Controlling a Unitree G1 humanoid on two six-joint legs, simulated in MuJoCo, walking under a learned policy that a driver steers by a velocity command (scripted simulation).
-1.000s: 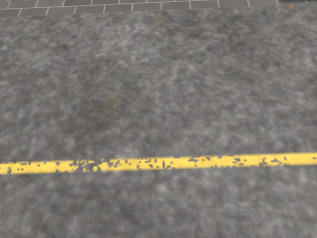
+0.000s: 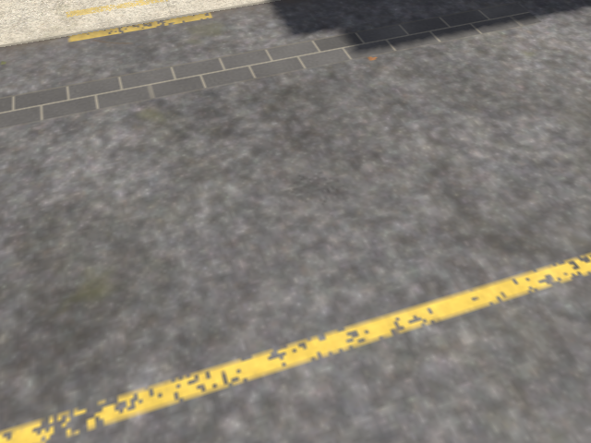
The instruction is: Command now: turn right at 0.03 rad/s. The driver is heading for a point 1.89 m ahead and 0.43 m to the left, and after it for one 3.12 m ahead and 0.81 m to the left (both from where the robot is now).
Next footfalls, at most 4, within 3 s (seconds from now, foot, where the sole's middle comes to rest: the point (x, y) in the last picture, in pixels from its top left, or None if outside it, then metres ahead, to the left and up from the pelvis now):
0.84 right None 0.42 -0.04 -0.78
1.38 left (257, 361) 0.74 0.12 -0.78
1.94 right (321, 264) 1.04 -0.05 -0.78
2.50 left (260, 199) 1.31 0.12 -0.78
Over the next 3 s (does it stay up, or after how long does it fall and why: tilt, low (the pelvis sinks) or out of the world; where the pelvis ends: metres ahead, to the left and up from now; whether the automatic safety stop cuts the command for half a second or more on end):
stays up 1.44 0.11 -0.01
